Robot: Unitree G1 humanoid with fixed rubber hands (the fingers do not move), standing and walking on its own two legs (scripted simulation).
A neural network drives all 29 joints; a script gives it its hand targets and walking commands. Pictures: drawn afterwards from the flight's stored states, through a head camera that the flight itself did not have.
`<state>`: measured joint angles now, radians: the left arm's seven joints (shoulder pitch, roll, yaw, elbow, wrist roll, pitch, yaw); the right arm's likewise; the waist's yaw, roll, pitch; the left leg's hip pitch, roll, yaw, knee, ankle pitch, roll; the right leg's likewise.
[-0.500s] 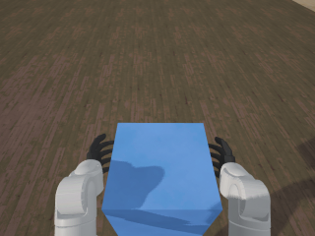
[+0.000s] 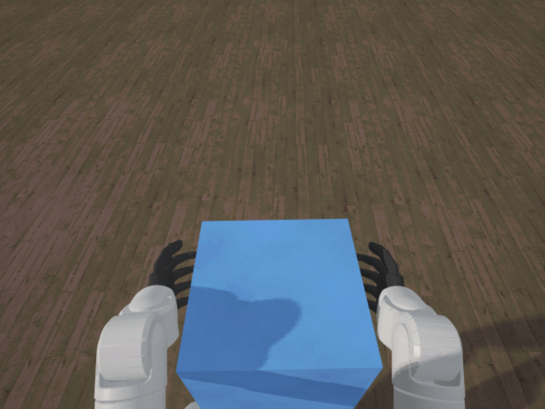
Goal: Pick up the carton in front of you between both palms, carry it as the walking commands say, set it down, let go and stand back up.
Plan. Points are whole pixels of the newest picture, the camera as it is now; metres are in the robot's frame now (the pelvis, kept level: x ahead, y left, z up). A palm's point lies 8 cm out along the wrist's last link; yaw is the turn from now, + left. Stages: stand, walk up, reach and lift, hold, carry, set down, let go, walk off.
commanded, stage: carry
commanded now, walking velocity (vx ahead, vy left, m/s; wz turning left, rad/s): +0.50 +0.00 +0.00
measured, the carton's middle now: (276, 325) +0.23 +0.00 -0.01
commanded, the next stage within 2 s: none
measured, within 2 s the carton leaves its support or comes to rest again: neither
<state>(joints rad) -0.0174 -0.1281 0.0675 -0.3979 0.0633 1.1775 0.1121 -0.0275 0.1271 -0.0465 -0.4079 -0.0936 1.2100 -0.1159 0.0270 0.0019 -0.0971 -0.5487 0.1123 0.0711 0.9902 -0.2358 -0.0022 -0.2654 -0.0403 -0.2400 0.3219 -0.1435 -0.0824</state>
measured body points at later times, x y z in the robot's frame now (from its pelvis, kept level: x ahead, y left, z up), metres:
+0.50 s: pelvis +0.32 +0.05 +0.00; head +0.36 +0.07 +0.45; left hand +0.60 +0.18 +0.05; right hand +0.57 -0.12 +0.06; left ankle +0.33 +0.12 -0.75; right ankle +0.26 -0.08 -0.67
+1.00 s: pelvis +0.55 +0.01 -0.01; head +0.55 +0.01 +0.44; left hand +0.81 +0.16 +0.07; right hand +0.81 -0.14 +0.07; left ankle +0.46 +0.12 -0.75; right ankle +0.56 -0.07 -0.75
